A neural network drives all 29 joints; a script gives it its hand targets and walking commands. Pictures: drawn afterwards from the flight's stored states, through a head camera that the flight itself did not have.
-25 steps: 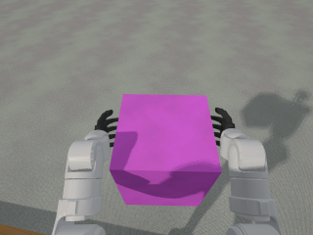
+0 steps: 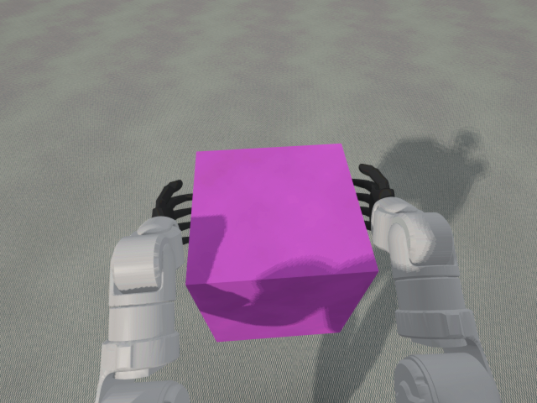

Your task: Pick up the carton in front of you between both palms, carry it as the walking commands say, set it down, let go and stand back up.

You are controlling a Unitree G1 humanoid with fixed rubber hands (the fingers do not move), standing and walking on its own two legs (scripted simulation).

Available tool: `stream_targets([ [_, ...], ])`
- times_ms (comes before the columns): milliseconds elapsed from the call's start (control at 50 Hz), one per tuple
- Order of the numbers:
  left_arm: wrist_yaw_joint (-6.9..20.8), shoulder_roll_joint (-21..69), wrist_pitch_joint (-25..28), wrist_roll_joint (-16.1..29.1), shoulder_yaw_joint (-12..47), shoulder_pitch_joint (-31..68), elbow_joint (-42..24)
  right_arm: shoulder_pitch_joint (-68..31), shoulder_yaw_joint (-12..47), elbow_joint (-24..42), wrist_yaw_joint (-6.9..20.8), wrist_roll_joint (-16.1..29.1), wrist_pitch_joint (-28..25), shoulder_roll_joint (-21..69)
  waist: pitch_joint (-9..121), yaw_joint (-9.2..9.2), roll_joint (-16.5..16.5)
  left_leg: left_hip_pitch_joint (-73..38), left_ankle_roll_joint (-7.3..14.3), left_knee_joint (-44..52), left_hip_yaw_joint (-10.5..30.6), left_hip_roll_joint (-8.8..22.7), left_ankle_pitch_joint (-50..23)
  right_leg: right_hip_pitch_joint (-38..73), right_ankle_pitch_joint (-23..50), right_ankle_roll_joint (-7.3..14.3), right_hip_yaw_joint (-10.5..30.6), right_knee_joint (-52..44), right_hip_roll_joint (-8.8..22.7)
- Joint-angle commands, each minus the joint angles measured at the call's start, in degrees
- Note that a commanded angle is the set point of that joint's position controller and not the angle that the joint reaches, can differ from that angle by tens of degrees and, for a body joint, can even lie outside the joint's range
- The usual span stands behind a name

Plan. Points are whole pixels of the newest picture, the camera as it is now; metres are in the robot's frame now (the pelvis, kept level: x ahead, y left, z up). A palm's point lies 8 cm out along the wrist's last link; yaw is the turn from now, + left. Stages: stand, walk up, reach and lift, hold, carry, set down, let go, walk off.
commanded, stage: carry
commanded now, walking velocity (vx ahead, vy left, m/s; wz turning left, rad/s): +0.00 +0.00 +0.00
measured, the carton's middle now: (274, 250) +0.36 -0.02 +0.05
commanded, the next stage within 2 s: none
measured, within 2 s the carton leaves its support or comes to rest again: neither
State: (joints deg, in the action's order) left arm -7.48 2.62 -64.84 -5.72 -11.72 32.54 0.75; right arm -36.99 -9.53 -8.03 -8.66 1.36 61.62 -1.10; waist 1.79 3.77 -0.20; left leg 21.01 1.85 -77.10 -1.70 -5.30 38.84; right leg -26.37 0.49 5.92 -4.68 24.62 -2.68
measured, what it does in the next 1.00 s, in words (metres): steps on the spot: left foot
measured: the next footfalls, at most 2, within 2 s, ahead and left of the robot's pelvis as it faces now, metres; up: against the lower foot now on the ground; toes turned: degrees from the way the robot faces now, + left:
left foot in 0.28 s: +0.12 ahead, +0.12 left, +0.00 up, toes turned +3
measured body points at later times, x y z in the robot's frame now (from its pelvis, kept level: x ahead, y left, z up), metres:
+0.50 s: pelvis +0.12 +0.01 +0.00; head +0.15 +0.01 +0.45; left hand +0.47 +0.17 +0.10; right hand +0.47 -0.14 +0.10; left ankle +0.08 +0.12 -0.73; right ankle +0.11 -0.06 -0.73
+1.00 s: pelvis +0.09 +0.02 +0.00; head +0.05 +0.01 +0.45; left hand +0.43 +0.17 +0.12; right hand +0.44 -0.13 +0.12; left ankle +0.08 +0.12 -0.73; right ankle +0.11 -0.06 -0.73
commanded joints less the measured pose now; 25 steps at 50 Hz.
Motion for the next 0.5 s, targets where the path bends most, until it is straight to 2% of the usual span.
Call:
stream_targets([
  [0, 12.4, 50.4, 0.3, 21.6, 35.5, 30.4, 1.4, -30.6, 37.2, 3.2, 15.0, 22.3, 2.8, 61.9, 35.2, -5.73, 5.9, 22.8, -2.9, -4.4, 5.8, 4.4, 4.7, 51.1, 65.1, 10.7, 20.6, 11.2, 24.9],
  [20, 12.9, 53.7, 0.5, 23.8, 36.2, 32.8, -0.6, -31.6, 36.6, 4.2, 14.7, 21.3, 2.5, 62.5, 34.3, -5.63, -0.3, 18.9, -2.1, 5.7, 4.8, 5.3, -5.7, 45.1, 51.0, 6.2, 17.3, 6.3, 18.5],
  [40, 13.1, 55.8, 1.1, 24.8, 37.1, 38.1, -3.7, -33.6, 36.8, 6.1, 14.5, 21.1, 2.5, 64.7, 34.9, -4.67, 7.2, 15.8, -2.3, 8.1, 5.5, 6.2, -7.7, 42.3, 57.8, 7.9, 19.5, 8.6, 20.7],
  [60, 13.3, 57.8, 1.3, 26.2, 37.9, 40.0, -5.1, -34.8, 36.7, 7.6, 14.2, 21.0, 2.3, 65.8, 35.8, -3.80, 8.4, 12.3, -2.5, 9.7, 5.9, 7.1, -8.6, 39.0, 58.7, 7.3, 18.8, 9.7, 20.7],
  [80, 13.4, 59.7, 1.8, 27.2, 39.1, 41.1, -7.2, -34.8, 37.0, 9.3, 13.9, 21.0, 2.1, 66.4, 34.7, -4.99, 5.0, 11.8, -3.3, 17.9, 5.8, 7.0, -11.9, 34.4, 44.8, 9.3, 16.8, 6.2, 19.4],
  [100, 13.6, 61.6, 2.0, 28.3, 40.5, 43.5, -10.0, -36.9, 37.5, 11.6, 13.5, 20.4, 1.4, 67.5, 33.3, -4.99, 1.9, 9.7, -3.7, 20.9, 4.5, 6.2, -12.4, 32.1, 37.9, 7.7, 14.4, 4.1, 16.5],
  [120, 13.6, 62.6, 2.3, 29.6, 41.4, 44.5, -10.6, -36.3, 37.8, 12.0, 13.1, 20.0, 1.2, 67.7, 32.5, -5.83, 4.7, 8.9, -3.6, 28.2, 2.5, 4.5, -13.0, 33.7, 44.4, 6.3, 14.0, 6.1, 14.7],
  [140, 13.7, 62.5, 2.5, 30.1, 42.1, 43.3, -11.4, -33.3, 38.2, 11.8, 12.7, 19.4, 0.7, 68.1, 33.3, -5.88, 6.1, 7.1, -3.7, 32.3, 1.5, 3.2, -14.5, 35.4, 49.8, 5.3, 13.2, 7.5, 14.1],
  [160, 13.9, 62.5, 2.7, 30.4, 42.8, 41.4, -11.6, -30.2, 38.4, 11.8, 12.3, 18.5, 0.0, 67.6, 34.4, -6.01, 7.6, 6.1, -3.8, 35.2, 0.6, 2.3, -15.3, 37.4, 54.5, 3.8, 12.9, 8.8, 14.1],
  [180, 14.1, 62.2, 3.0, 30.2, 43.4, 39.4, -11.4, -27.7, 38.6, 11.6, 12.1, 17.5, -0.5, 67.0, 36.2, -6.03, 9.2, 6.1, -3.7, 37.4, 0.7, 2.3, -16.1, 40.2, 57.1, 3.2, 13.1, 10.1, 14.2],
  [220, 14.4, 61.7, 3.8, 29.5, 44.5, 36.0, -11.1, -24.3, 39.1, 12.5, 11.8, 15.8, -1.4, 65.2, 38.5, -6.54, 9.3, 3.9, -3.0, 44.0, 0.7, 3.4, -22.3, 42.2, 56.5, 3.1, 12.4, 12.6, 14.0],
  [240, 14.6, 61.4, 4.2, 29.4, 45.2, 35.2, -11.1, -23.3, 39.5, 13.1, 11.8, 15.3, -1.7, 64.5, 38.9, -5.96, 8.5, -0.9, -2.4, 48.5, 0.1, 4.1, -29.4, 39.3, 53.8, 2.9, 10.8, 13.9, 13.0],
  [260, 14.8, 61.1, 4.6, 29.3, 45.7, 34.6, -11.3, -23.1, 39.9, 14.1, 12.0, 15.0, -2.0, 63.7, 38.8, -5.06, 7.7, -7.8, -1.2, 50.7, 1.2, 5.4, -36.7, 33.0, 45.8, 2.1, 9.8, 14.0, 11.8],
  [280, 14.9, 60.5, 4.8, 29.2, 46.1, 34.5, -11.2, -23.9, 40.2, 14.8, 12.3, 14.9, -2.0, 62.7, 38.3, -4.53, 3.9, -16.0, 1.2, 47.1, 5.1, 9.5, -53.3, 23.4, 30.4, 0.5, 8.7, 14.3, 10.3],
  [300, 14.9, 59.9, 4.6, 29.3, 46.6, 34.9, -11.7, -24.4, 40.7, 15.2, 12.5, 14.4, -2.3, 61.2, 39.1, -4.17, -4.2, -24.7, 5.0, 39.1, 9.1, 14.8, -76.1, 13.5, 15.6, -2.0, 6.4, 14.8, 7.5],
  [320, 14.7, 58.9, 4.6, 28.7, 46.6, 35.3, -11.8, -24.0, 41.1, 15.4, 12.8, 15.0, -2.1, 60.8, 38.2, -3.22, -7.9, -28.4, 6.5, 38.5, 10.8, 17.5, -87.1, 7.3, 2.8, -2.7, 5.4, 14.8, 5.7],
  [340, 14.5, 58.2, 4.5, 28.5, 46.6, 35.7, -12.0, -24.6, 41.4, 16.1, 13.1, 15.8, -1.9, 60.4, 36.3, -2.75, -10.2, -29.8, 6.9, 39.0, 11.4, 18.4, -89.3, 3.9, -5.2, -3.1, 4.9, 11.9, 4.5],
  [360, 14.1, 57.4, 4.3, 27.9, 46.3, 36.4, -12.0, -26.3, 41.9, 17.1, 13.4, 16.6, -1.5, 59.7, 34.5, -2.58, -8.8, -28.8, 6.5, 39.0, 10.7, 17.9, -89.1, 4.5, -5.3, -3.1, 4.4, 10.3, 4.1],
  [380, 13.8, 56.4, 3.9, 27.5, 45.6, 35.9, -11.3, -27.2, 42.2, 17.2, 13.6, 17.2, -1.0, 59.1, 33.2, -2.87, -7.9, -25.6, 5.6, 38.8, 9.6, 16.8, -86.2, 7.7, -2.1, -2.6, 4.3, 9.3, 4.3],
  [400, 13.5, 55.4, 3.4, 26.9, 44.7, 34.8, -10.0, -27.1, 42.2, 16.7, 13.8, 17.6, -0.3, 58.2, 32.3, -3.31, -6.4, -21.0, 4.3, 38.9, 8.2, 15.1, -79.7, 12.3, 3.8, -1.9, 4.6, 9.0, 4.9],
  [460, 13.4, 52.8, 1.7, 24.9, 41.5, 31.0, -4.9, -26.0, 40.9, 12.9, 14.2, 17.6, 1.5, 56.9, 31.7, -3.92, 2.1, -8.6, 1.7, 38.0, 5.0, 10.6, -52.0, 24.5, 35.0, 0.8, 8.7, 12.1, 10.6],
  [480, 13.5, 52.6, 1.2, 24.4, 40.5, 30.5, -3.3, -26.0, 40.1, 11.3, 14.4, 17.5, 2.1, 57.0, 31.0, -4.07, 3.9, -6.0, 1.0, 39.0, 4.1, 9.4, -44.6, 26.5, 41.2, 1.6, 9.4, 11.9, 11.9],
])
